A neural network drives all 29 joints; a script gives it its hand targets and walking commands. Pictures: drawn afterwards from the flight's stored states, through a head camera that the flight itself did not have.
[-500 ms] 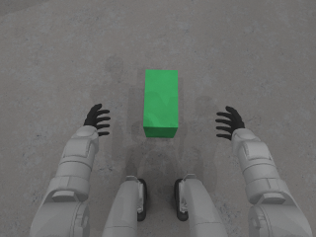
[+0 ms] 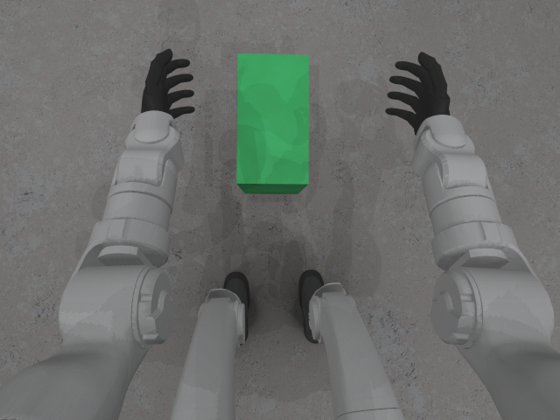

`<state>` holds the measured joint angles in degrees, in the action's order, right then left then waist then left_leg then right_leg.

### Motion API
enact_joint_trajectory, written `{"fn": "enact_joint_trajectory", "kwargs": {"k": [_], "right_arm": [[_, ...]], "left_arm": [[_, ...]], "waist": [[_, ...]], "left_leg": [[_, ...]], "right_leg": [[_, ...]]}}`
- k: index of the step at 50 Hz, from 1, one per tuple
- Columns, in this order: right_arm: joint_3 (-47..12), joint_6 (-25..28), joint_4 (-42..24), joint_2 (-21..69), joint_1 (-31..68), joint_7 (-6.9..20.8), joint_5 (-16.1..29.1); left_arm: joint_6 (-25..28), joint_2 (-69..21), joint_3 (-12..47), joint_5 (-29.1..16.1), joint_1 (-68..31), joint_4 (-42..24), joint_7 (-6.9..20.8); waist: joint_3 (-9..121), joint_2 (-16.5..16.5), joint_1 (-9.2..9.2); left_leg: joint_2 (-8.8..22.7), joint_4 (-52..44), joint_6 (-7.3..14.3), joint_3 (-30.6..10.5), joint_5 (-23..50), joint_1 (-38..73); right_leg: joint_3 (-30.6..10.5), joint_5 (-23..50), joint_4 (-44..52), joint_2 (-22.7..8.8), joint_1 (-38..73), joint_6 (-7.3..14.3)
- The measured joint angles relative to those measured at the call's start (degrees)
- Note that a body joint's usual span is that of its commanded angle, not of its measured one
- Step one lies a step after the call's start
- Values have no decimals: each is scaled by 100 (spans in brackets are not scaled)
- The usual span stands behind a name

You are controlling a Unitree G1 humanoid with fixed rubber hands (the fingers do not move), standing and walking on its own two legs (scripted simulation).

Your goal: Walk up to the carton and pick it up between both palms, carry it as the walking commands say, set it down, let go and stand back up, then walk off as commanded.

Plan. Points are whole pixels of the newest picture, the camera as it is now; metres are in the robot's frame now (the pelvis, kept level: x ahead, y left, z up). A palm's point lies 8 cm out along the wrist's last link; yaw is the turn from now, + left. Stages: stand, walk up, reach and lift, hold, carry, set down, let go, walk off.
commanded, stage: reach and lift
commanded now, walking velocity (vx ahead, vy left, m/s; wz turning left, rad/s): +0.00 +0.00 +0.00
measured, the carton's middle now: (272, 134) +0.57 -0.01 -0.54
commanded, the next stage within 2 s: none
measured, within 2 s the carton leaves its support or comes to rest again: neither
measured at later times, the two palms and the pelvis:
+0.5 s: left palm (184, 92) +0.55 +0.13 -0.18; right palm (395, 94) +0.53 -0.19 -0.18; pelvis -0.01 +0.00 -0.02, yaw +0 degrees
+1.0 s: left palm (193, 129) +0.53 +0.15 -0.33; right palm (358, 128) +0.53 -0.17 -0.34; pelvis -0.06 +0.00 -0.19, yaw +0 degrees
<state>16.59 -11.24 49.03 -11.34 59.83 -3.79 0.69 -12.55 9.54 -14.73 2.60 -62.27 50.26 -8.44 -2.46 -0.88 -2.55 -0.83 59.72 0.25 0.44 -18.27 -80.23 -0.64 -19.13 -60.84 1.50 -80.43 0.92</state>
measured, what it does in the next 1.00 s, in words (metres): lowers itself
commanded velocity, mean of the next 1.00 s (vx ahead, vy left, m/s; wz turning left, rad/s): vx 0.00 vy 0.00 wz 0.00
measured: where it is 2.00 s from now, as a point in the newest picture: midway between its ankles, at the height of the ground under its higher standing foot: (275, 320)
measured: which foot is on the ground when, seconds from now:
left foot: down 0.00-1.00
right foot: down 0.00-1.00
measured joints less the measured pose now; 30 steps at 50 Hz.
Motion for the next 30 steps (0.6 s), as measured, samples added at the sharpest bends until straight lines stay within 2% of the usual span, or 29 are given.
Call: {"fn": "enact_joint_trajectory", "kwargs": {"k": [3, 7, 10, 14, 18, 23, 27, 30], "right_arm": [[58, 87, -108, -28, 290, 45, -9], [23, 124, 17, -52, 708, 54, -57], [54, 128, -362, -109, 1077, 3, -159], [-14, 51, -683, -373, 1771, -19, -278], [-56, -39, -961, -418, 1750, -137, 18], [-22, -88, -677, -393, 1984, -186, 68], [-60, -66, -189, -558, 2314, -130, -43], [-1, -39, 47, -586, 2546, -144, -40]], "left_arm": [[102, 48, -42, 29, -177, -177, 12], [223, 92, -232, 160, -520, 2, 107], [255, 153, -258, 168, -823, -303, 127], [169, 357, -73, -46, -1465, -683, 129], [116, 328, -98, -102, -1631, -760, 37], [84, 374, -27, -151, -1870, -615, -33], [83, 302, -93, -49, -2230, -217, -48], [91, 287, -252, 40, -2419, 38, -94]], "waist": [[-199, 25, 11], [-363, 12, 58], [-1195, 66, 89], [-2702, 182, 30], [-2805, 159, 33], [-2757, 96, 29], [-2743, 102, 102], [-2744, 114, 152]], "left_leg": [[-50, -45, -48, -97, 145, -7], [-98, -66, -84, -144, -50, -69], [-158, -85, -99, -224, -70, 304], [-250, -9, -118, -362, -112, 969], [-305, 119, -120, -415, -104, 722], [-349, 542, -139, -380, -265, 405], [-370, 1104, -148, -346, -423, 85], [-371, 1510, -153, -318, -557, -218]], "right_leg": [[-47, -6, 25, 45, -23, -11], [-142, -1, 57, 96, -129, -13], [-228, 11, 43, 131, 232, -86], [-210, -84, -12, 117, 946, -98], [-303, 17, -224, 168, 639, -164], [-385, -131, -677, 200, 303, -229], [-399, -338, -1143, 239, 35, -106], [-423, -496, -1532, 277, -265, -194]]}}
